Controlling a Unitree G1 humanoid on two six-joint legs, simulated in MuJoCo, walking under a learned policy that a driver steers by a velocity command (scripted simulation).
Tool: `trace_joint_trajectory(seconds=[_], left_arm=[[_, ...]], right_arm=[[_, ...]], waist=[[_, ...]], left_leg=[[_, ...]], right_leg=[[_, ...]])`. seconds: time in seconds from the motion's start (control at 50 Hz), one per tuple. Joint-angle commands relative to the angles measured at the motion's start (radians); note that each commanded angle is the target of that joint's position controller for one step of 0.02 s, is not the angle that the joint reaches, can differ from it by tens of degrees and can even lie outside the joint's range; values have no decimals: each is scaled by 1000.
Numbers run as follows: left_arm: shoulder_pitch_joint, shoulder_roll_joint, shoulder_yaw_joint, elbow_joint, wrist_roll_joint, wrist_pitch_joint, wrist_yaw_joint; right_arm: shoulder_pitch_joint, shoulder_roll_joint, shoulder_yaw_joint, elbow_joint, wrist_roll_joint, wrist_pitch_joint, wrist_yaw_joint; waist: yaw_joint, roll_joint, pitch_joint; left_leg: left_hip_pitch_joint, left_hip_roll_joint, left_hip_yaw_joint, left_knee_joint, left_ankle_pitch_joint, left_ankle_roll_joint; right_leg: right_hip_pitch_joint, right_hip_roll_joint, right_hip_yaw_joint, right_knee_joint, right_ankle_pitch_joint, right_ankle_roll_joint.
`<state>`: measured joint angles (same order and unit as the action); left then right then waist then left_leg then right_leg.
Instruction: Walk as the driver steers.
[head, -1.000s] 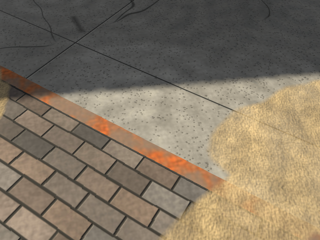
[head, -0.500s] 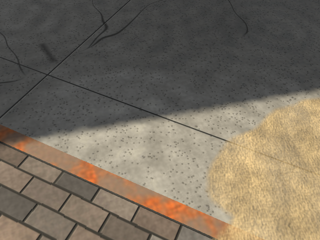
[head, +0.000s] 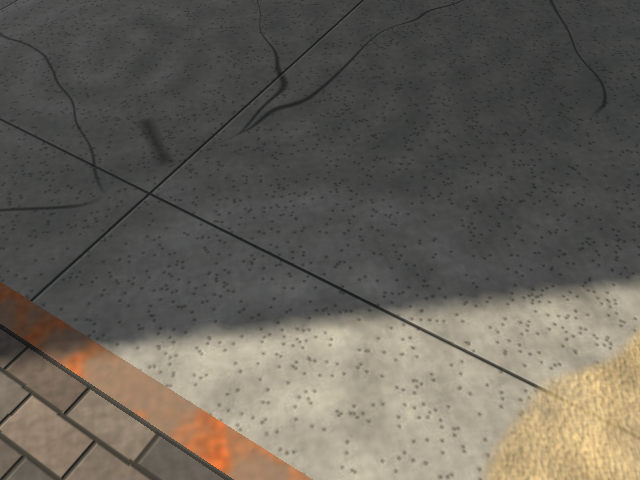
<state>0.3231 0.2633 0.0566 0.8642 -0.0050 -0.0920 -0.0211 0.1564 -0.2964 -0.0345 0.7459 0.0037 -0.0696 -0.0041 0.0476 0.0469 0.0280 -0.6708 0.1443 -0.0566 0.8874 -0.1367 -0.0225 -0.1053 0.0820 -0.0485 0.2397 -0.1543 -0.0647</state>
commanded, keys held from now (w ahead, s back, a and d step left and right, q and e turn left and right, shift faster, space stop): w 0.70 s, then w+q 0.30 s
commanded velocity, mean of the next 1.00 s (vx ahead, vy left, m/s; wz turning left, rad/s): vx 0.50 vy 0.00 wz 0.08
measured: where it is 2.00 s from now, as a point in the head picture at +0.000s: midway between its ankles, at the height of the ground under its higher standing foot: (279, 247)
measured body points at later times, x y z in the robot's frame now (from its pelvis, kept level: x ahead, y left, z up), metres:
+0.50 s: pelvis +0.27 +0.08 +0.00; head +0.29 +0.09 +0.45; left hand +0.43 +0.35 -0.11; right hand +0.31 -0.20 -0.11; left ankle +0.26 +0.16 -0.75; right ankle +0.38 -0.10 -0.68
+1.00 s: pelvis +0.55 +0.01 +0.00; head +0.57 +0.01 +0.45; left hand +0.60 +0.29 -0.12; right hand +0.67 -0.26 -0.13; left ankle +0.57 +0.19 -0.66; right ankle +0.56 -0.07 -0.75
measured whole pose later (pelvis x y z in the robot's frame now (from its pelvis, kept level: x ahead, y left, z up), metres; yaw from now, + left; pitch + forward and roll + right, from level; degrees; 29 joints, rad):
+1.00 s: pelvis +0.55 +0.01 +0.00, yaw +6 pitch +0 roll -2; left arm 0.25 0.25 0.06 0.89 0.01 -0.11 -0.02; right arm 0.25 -0.30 -0.07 0.85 0.03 -0.04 -0.01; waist 0.02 0.05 0.04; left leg -0.60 0.11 -0.08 1.09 -0.24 0.02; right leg -0.15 0.04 -0.15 0.31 -0.17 -0.06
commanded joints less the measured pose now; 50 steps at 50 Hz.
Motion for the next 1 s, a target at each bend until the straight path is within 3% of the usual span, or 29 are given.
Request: trace_joint_trajectory(seconds=[0.02,0.08,0.14,0.16,0.18,0.2,0.22,0.24,0.26,0.28,0.3,0.32,0.34,0.4,0.46,0.54,0.6,0.66,0.72,0.74,0.76,0.78,0.8,0.82,0.84,0.86,0.88,0.92,1.0], left_arm=[[-51,163,33,-64,-9,-16,10],[9,185,38,-32,-22,-4,11],[23,198,42,-11,-24,14,17],[16,203,44,-8,-22,22,19],[-2,203,42,-9,-21,29,21],[5,172,30,-12,-11,33,22],[29,108,3,-40,18,33,25],[155,12,-22,-46,-2,12,17],[93,133,2,-31,-22,-3,12],[-3,174,14,-58,-39,-12,8],[-49,158,11,-66,-31,-13,14],[-71,149,15,-69,-14,-10,18],[-54,136,16,-66,-11,-1,17],[-46,96,10,-60,-5,24,21],[-144,87,7,-91,4,28,22],[-264,62,-3,-121,0,16,10],[-355,59,-8,-150,-7,8,-3],[-410,68,-9,-179,-12,-1,-21],[-360,102,3,-174,-9,-9,-29],[-268,127,19,-149,-6,-12,-25],[-102,177,44,-100,-3,-13,-14],[85,255,65,-68,10,-9,-1],[100,285,68,-53,11,-2,-4],[72,182,43,-66,2,-2,-2],[2,147,31,-72,0,-5,2],[-67,125,24,-77,3,-9,1],[-112,95,18,-76,7,-14,-1],[-146,78,17,-64,20,-26,-1],[-139,112,30,-30,23,-36,11]], right_arm=[[-49,-21,4,-59,0,-13,9],[-125,-41,0,-86,13,-18,22],[-144,-74,-12,-104,12,-23,35],[-117,-85,-17,-99,12,-25,37],[-40,-106,-30,-78,9,-26,36],[109,-152,-55,-34,6,-25,29],[279,-234,-76,-8,-3,-19,19],[294,-287,-85,8,-8,-15,29],[272,-177,-58,-10,3,-17,34],[204,-140,-46,-20,3,-20,32],[140,-130,-41,-30,-3,-21,32],[99,-106,-36,-32,-8,-23,34],[81,-92,-31,-32,-17,-27,34],[91,-98,-36,-10,-8,-42,33],[129,-120,-43,19,-5,-38,20],[173,-134,-45,53,2,-27,7],[229,-144,-49,90,8,-18,4],[256,-149,-53,119,12,-1,-1],[241,-164,-60,129,16,12,-8],[219,-169,-60,127,18,17,-9],[210,-148,-51,120,12,20,-10],[216,-94,-27,90,-12,17,-10],[349,18,0,90,5,-3,-2],[273,-107,-28,103,31,-17,0],[191,-145,-44,75,49,-23,1],[157,-132,-44,70,44,-22,-6],[145,-119,-50,72,31,-14,-10],[190,-75,-50,83,32,11,-8],[134,-46,-51,49,26,40,-9]], waist=[[-9,-91,21],[18,-99,23],[1,-107,19],[-20,-115,5],[-69,-112,-36],[-133,-86,-133],[-179,66,-293],[-106,337,-379],[-144,180,-321],[-139,108,-193],[-111,29,-129],[-88,15,-80],[-60,41,-79],[-38,31,-61],[-57,4,-19],[-97,11,15],[-130,7,41],[-133,12,57],[-84,36,16],[-26,41,-37],[48,23,-145],[105,-104,-310],[27,-353,-418],[73,-219,-331],[57,-184,-189],[22,-122,-121],[-3,-121,-67],[-46,-151,-48],[-57,-109,8]], left_leg=[[121,-30,42,-203,195,-5],[115,-44,27,-301,225,11],[120,-57,20,-357,123,51],[164,-69,32,-370,85,65],[273,-96,60,-396,63,86],[482,-105,69,-393,63,116],[761,88,-152,-373,99,179],[1016,246,-623,-535,-160,329],[979,225,-644,-594,-299,299],[864,197,-498,-601,-261,260],[743,159,-395,-615,-137,246],[651,125,-318,-640,-29,243],[596,104,-269,-665,38,238],[541,82,-174,-725,149,258],[562,76,-115,-759,196,259],[571,39,-31,-776,170,225],[627,59,-22,-762,158,224],[726,103,-34,-715,214,218],[773,117,-43,-615,424,193],[751,91,-28,-512,572,177],[659,35,1,-328,583,149],[430,-41,40,-6,245,112],[63,-205,4,289,-441,61],[-30,-152,-106,387,-444,68],[-72,-107,-85,384,-344,77],[-33,-60,-63,347,-255,71],[0,-34,-61,302,-194,63],[90,-4,-64,273,-132,53],[9,7,-70,182,-15,30]], right_leg=[[-125,-224,101,-126,193,-156],[-21,-276,128,-94,144,-141],[85,-330,156,-25,163,-113],[105,-334,157,14,216,-100],[104,-308,131,113,345,-80],[50,-252,88,305,410,-51],[-134,-178,26,644,140,-10],[-504,-11,63,932,-412,39],[-613,-69,168,1034,-423,29],[-662,-115,150,1034,-326,13],[-630,-162,125,995,-235,16],[-600,-191,122,937,-177,23],[-540,-213,129,907,-136,28],[-516,-219,114,830,-77,53],[-591,-222,111,678,51,78],[-555,-192,79,445,231,80],[-548,-170,62,348,254,73],[-572,-158,66,289,187,45],[-449,-122,43,250,86,4],[-304,-90,17,221,87,-16],[-52,-100,26,227,123,-48],[273,-309,253,264,140,-111],[540,-503,688,147,-78,-243],[458,-475,680,80,-207,-202],[323,-448,526,50,-186,-157],[190,-410,423,14,-109,-134],[94,-374,337,-22,-45,-121],[-8,-339,222,-79,37,-111],[-40,-334,70,-124,179,-123]])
